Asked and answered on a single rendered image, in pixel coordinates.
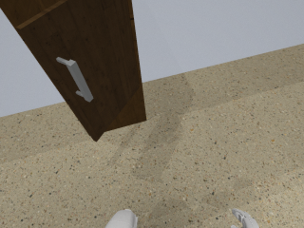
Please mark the robot left thigh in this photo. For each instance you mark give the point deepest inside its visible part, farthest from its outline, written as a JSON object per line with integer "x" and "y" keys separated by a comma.
{"x": 123, "y": 219}

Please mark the handle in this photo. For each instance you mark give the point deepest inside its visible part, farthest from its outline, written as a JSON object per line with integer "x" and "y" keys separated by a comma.
{"x": 78, "y": 78}

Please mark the robot right hand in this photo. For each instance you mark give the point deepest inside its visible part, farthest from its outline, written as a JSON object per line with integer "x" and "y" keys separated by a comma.
{"x": 244, "y": 218}

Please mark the cupboard door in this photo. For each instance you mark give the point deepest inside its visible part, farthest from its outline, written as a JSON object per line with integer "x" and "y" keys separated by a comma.
{"x": 97, "y": 35}

